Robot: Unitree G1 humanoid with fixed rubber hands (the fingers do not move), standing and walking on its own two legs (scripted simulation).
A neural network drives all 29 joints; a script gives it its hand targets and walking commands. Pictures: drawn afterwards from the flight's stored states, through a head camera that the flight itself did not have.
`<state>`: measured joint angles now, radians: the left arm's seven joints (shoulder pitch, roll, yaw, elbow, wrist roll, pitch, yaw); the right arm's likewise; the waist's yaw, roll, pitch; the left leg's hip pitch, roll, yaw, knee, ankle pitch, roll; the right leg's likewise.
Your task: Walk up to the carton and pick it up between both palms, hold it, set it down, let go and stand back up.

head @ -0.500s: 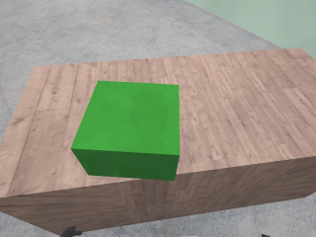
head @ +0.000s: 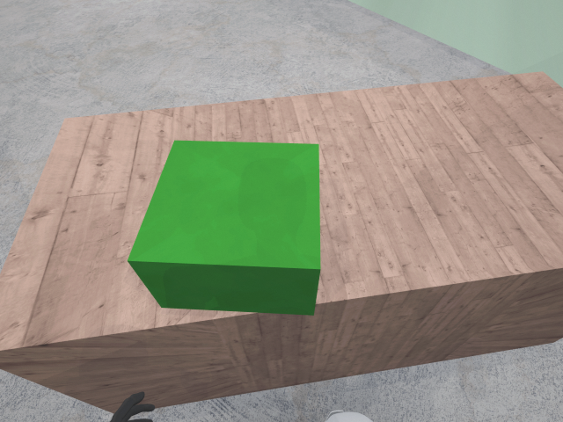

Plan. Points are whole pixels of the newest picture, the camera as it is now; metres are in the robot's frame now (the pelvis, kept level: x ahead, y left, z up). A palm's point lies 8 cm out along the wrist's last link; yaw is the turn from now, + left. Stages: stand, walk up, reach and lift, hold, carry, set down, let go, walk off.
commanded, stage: reach and lift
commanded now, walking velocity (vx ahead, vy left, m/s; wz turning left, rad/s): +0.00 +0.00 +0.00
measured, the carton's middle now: (241, 224) +0.45 +0.09 -0.04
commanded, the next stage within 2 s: none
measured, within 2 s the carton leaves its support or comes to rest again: neither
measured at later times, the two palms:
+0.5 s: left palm (97, 394) +0.18 +0.28 -0.06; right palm (454, 407) +0.15 -0.22 -0.07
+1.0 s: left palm (87, 399) +0.17 +0.28 -0.04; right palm (444, 375) +0.19 -0.20 -0.05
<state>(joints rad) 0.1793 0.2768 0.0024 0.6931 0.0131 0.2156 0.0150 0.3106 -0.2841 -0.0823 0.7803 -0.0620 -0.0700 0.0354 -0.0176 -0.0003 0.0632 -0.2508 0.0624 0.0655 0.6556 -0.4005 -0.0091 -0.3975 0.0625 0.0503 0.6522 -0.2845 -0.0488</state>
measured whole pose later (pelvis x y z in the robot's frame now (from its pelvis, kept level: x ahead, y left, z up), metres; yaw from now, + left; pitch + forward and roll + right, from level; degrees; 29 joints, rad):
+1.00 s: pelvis +0.02 +0.02 +0.02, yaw +5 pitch -7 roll -1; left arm 0.16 0.31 -0.04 0.67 -0.16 -0.20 -0.05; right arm 0.18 -0.17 -0.07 0.79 0.12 -0.36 -0.02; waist 0.00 -0.01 0.08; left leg -0.01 0.03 0.02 0.43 -0.31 0.00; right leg -0.10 0.00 -0.02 0.38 -0.16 0.01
